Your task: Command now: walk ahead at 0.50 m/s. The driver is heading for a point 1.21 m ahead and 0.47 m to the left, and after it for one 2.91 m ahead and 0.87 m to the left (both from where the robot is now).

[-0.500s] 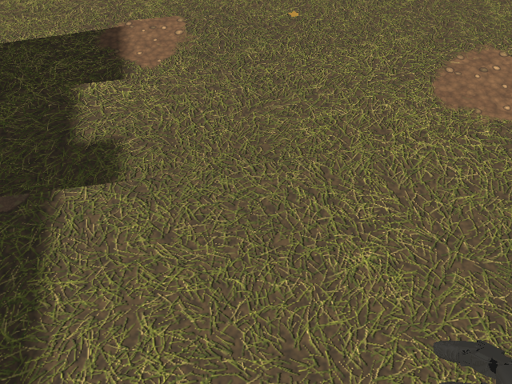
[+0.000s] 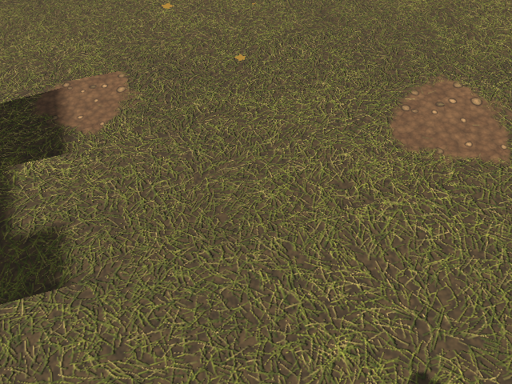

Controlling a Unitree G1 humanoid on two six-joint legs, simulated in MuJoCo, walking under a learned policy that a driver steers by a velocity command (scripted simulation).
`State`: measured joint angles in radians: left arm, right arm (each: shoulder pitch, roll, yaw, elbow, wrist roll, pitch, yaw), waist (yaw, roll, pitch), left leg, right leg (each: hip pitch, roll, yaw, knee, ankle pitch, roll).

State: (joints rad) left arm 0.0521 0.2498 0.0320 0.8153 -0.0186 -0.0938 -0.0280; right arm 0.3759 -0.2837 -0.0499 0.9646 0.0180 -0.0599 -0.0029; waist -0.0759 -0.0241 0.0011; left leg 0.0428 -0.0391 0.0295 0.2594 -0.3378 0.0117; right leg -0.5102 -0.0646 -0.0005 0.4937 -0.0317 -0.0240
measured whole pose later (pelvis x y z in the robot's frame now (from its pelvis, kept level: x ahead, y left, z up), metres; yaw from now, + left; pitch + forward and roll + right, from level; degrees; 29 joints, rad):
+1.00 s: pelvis +0.56 +0.10 +0.00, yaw +29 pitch +3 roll +1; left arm 0.07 0.21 -0.04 0.77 0.06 -0.07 0.00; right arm 0.43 -0.21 -0.04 0.91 -0.06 -0.12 0.09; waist -0.11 -0.02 -0.04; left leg -0.15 -0.15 -0.19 0.44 -0.31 0.08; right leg -0.54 -0.05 0.03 0.57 -0.10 0.02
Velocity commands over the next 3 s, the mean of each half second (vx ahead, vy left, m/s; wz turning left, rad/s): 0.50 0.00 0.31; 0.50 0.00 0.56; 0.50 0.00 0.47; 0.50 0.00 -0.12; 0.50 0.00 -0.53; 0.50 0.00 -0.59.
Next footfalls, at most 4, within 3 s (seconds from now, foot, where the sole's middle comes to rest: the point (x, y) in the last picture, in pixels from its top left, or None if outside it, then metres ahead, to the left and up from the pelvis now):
0.02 right None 0.18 -0.13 -0.77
0.60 left None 0.50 0.17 -0.77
1.04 right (226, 284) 0.78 0.07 -0.77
1.58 left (103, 298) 0.76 0.42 -0.77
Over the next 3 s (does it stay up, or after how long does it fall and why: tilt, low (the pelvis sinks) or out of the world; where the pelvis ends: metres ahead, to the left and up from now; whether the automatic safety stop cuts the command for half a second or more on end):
stays up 1.46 0.68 -0.21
